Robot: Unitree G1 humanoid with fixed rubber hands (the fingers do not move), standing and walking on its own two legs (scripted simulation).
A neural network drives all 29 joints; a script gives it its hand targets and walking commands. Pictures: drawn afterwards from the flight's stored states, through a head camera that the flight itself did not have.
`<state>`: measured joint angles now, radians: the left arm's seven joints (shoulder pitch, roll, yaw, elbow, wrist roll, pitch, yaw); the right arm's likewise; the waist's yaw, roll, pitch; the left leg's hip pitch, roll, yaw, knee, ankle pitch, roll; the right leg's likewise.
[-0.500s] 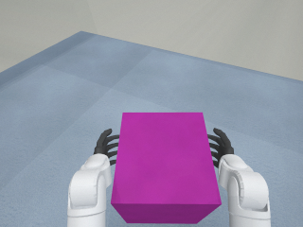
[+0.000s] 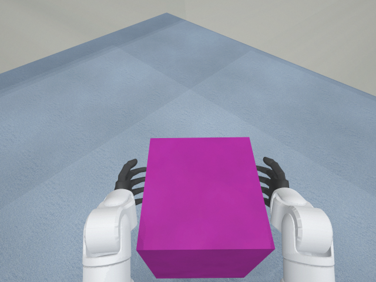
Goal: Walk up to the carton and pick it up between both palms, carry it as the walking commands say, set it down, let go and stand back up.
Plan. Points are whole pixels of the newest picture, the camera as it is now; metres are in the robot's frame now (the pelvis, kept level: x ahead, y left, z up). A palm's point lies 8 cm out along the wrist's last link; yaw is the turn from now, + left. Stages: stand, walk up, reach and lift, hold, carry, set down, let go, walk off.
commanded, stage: carry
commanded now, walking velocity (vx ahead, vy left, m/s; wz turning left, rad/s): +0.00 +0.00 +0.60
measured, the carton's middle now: (199, 212) +0.28 +0.00 +0.00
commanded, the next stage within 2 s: none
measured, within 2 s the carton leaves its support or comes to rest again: neither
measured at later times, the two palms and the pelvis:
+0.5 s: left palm (83, 246) +0.18 +0.18 +0.10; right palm (255, 203) +0.25 -0.10 +0.10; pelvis -0.05 -0.02 +0.02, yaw +17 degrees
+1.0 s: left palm out of the picture +0.03 +0.24 +0.10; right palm (207, 240) +0.19 -0.01 +0.09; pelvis -0.12 -0.03 +0.01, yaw +34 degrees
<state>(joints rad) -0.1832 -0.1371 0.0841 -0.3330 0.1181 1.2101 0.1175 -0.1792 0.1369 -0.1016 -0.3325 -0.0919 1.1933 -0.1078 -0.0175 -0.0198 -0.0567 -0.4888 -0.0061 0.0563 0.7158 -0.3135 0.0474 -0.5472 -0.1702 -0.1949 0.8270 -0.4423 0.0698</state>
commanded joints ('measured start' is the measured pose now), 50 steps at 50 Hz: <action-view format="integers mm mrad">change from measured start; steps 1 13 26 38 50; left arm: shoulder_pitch -470 -402 -398 -539 -432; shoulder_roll -986 -948 -917 -993 -943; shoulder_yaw -723 -705 -629 -758 -648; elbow -135 -97 -89 -199 -83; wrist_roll -424 -441 -374 -503 -420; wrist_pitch -23 -11 -24 -38 -34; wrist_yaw -246 -267 -245 -276 -285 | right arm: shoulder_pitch -412 -352 -480 -419 -498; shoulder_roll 932 878 907 937 941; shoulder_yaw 718 691 761 700 760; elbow -97 -122 -84 -171 -124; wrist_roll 407 354 441 368 404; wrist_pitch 9 9 16 -29 -5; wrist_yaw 273 251 269 237 260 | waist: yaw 9 26 33 0 14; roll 179 173 -231 152 -75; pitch -351 -391 -274 -385 -234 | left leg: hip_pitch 369 241 -9 370 -129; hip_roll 308 177 -19 246 62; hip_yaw -422 -338 124 -277 -51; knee -245 -196 42 -241 462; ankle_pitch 637 519 -111 552 -132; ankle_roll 124 60 -88 123 -66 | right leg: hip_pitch -126 326 461 -33 302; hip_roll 42 132 -206 61 -268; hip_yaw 140 113 74 126 284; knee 241 -345 -259 189 -468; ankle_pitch -127 110 817 -46 425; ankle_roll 21 -18 -162 20 -212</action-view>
